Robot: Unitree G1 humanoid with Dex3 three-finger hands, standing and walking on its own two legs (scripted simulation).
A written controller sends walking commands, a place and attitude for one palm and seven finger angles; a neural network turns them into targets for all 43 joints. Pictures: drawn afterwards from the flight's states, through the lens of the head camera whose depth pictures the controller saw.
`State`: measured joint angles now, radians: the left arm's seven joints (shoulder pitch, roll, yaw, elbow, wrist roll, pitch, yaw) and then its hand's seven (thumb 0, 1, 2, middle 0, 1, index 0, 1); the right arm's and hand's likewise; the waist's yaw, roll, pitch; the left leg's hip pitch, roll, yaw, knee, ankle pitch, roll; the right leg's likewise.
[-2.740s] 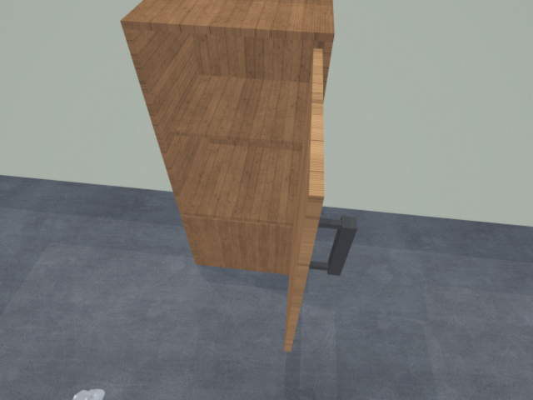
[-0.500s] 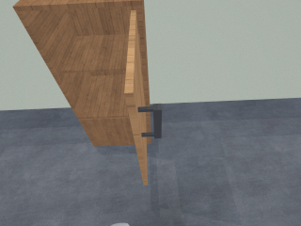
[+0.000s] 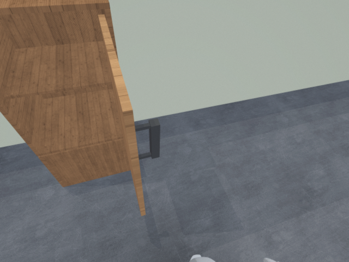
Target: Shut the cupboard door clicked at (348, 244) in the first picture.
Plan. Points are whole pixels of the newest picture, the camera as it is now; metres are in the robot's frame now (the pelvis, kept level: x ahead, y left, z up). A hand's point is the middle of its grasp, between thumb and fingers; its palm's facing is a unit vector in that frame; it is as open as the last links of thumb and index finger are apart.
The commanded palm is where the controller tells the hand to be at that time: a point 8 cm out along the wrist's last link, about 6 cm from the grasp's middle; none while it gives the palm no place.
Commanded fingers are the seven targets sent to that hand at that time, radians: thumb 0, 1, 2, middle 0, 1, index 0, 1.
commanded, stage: walk around to get in front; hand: left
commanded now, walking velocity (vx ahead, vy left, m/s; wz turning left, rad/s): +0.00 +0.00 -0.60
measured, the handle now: (146, 142) +0.38 +0.11 +0.03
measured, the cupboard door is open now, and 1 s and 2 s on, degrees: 91 91 91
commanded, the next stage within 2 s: none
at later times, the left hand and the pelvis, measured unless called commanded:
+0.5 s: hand (126, 254) +0.16 +0.13 -0.16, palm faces -0.34 -0.90 -0.26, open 7.4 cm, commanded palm none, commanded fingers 0.00 0.90 0.90 -0.20 -0.30 -0.20 -0.30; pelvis -0.01 -0.02 +0.00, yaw -20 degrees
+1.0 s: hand (147, 235) +0.21 +0.09 -0.16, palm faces -0.63 -0.75 -0.23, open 7.4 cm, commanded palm none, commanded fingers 0.00 0.90 0.90 -0.20 -0.30 -0.20 -0.30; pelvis +0.01 -0.02 -0.01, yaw -40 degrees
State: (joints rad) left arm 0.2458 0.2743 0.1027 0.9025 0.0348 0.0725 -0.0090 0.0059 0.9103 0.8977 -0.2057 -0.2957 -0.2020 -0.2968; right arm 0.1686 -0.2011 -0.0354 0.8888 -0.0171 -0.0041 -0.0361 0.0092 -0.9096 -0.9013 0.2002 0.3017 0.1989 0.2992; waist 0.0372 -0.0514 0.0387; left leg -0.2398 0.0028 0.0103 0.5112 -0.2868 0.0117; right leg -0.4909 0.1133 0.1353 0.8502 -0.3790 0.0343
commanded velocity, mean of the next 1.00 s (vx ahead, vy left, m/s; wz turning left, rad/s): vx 0.06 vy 0.00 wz -0.60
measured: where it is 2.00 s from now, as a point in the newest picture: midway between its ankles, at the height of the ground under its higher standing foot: outside the picture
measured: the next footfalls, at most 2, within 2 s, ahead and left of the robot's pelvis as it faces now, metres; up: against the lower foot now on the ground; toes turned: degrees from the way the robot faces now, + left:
right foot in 0.32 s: +0.01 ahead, -0.15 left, +0.00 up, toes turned -17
left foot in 0.64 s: +0.10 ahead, +0.08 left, +0.00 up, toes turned -21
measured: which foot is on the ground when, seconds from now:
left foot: down 0.00-0.32, up 0.34-0.62, down 0.64-1.00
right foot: up 0.00-0.30, down 0.32-0.64, up 0.66-0.98, down 1.00-1.00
